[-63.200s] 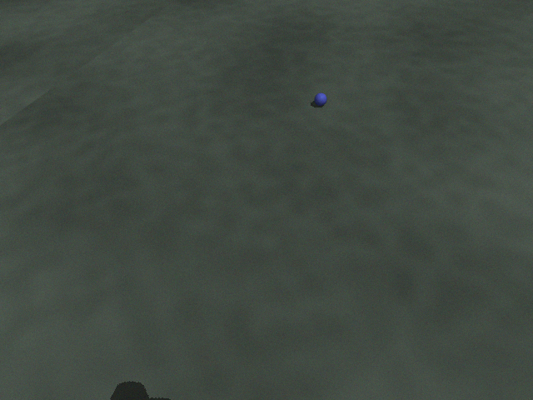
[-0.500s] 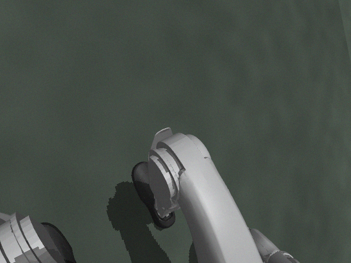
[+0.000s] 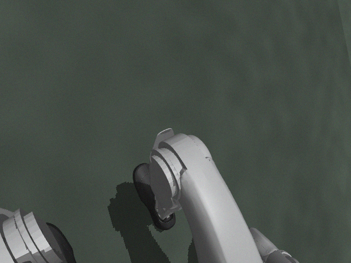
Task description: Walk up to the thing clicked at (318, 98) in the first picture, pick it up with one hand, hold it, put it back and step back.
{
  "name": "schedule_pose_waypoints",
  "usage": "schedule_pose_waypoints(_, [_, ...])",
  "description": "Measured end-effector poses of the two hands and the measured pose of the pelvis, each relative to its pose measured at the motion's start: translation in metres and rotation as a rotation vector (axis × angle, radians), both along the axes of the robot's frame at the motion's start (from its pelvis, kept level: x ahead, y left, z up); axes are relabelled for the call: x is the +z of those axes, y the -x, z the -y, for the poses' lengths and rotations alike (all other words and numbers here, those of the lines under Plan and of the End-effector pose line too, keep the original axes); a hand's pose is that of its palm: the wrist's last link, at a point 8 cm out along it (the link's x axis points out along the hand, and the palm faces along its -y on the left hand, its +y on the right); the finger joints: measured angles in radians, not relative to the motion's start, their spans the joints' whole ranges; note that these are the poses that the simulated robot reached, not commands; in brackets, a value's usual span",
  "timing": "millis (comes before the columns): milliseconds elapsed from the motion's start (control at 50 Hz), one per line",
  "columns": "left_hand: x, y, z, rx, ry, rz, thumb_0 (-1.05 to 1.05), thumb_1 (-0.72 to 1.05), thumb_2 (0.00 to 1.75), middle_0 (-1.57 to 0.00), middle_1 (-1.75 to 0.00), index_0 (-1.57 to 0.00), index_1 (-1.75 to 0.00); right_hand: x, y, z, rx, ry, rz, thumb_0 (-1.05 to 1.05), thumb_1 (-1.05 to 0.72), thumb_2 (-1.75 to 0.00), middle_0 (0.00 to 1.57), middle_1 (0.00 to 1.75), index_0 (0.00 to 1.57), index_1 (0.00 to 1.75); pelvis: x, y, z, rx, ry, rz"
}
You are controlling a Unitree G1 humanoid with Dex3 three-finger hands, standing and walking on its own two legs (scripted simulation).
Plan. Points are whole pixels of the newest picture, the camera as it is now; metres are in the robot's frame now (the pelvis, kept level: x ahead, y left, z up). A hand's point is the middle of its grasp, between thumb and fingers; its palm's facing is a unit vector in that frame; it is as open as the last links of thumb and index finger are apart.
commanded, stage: close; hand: left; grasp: from above
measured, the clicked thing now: out of the picture +0.52 +0.37 -0.27
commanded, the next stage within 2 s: settle in 0.06 s
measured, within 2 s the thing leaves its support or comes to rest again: leaves its support in 0.44 s
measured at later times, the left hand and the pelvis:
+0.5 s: hand out of the picture +0.50 +0.38 -0.22, palm faces -0.41 -0.15 -0.90, open 10.6 cm; pelvis +0.00 +0.00 +0.00, yaw +0 degrees
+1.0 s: hand out of the picture +0.50 +0.39 -0.14, palm faces -0.41 -0.13 -0.90, open 10.6 cm; pelvis -0.01 +0.00 +0.02, yaw +4 degrees
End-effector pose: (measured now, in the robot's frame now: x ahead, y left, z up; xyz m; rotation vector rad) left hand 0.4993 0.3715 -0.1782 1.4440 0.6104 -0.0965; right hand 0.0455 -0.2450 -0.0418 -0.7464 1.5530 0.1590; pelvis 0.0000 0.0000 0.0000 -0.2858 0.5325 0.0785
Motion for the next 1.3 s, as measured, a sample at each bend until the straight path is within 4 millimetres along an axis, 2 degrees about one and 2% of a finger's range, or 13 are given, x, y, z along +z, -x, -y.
schedule_pose_waypoints(300, [0.000,-0.002,-0.002,0.009,0.002,-0.007,0.01,0.03,0.56,-0.58,-0.81,-0.49,-0.70,0.002,0.004,0.002,-0.015,0.011,-0.005,0.00,-0.89,-0.89,0.20,0.30,0.20,0.30,-0.001,0.001,-0.001,0.001,0.001,-0.004])
schedule_pose_waypoints(440, [0.006,-0.003,-0.009,0.017,-0.004,-0.006,0.01,0.01,0.59,-0.58,-0.82,-0.49,-0.70,0.005,0.005,0.004,-0.025,0.021,-0.016,0.00,-0.90,-0.89,0.20,0.30,0.20,0.30,0.001,0.000,-0.001,0.002,0.001,-0.013])
schedule_pose_waypoints(560, [0.021,-0.005,-0.018,0.028,-0.010,0.007,0.00,0.01,0.60,-0.58,-0.83,-0.49,-0.71,0.007,0.005,0.006,-0.036,0.024,-0.021,0.00,-0.90,-0.89,0.20,0.30,0.20,0.30,0.003,0.000,-0.001,0.008,0.000,-0.020])
schedule_pose_waypoints(740, [0.059,-0.007,-0.025,0.006,-0.019,0.014,0.00,0.00,0.61,-0.59,-0.83,-0.50,-0.71,0.011,-0.002,0.012,-0.072,0.033,0.004,0.00,-0.90,-0.89,0.21,0.30,0.20,0.30,0.011,0.001,-0.002,0.020,-0.001,-0.042])
schedule_pose_waypoints(1060, [0.106,-0.002,-0.016,-0.033,-0.013,0.023,0.01,0.01,0.55,-0.61,-0.80,-0.52,-0.70,0.013,-0.025,0.021,-0.081,0.025,0.107,0.00,-0.90,-0.89,0.21,0.30,0.20,0.30,0.020,0.007,0.001,0.049,-0.032,-0.059])
schedule_pose_waypoints(1300, [0.129,0.000,-0.016,0.010,-0.024,-0.008,0.01,0.01,0.53,-0.63,-0.78,-0.54,-0.69,0.009,-0.013,0.020,-0.137,0.003,0.105,0.00,-0.91,-0.89,0.20,0.30,0.20,0.30,0.026,0.011,0.005,0.055,-0.053,-0.073])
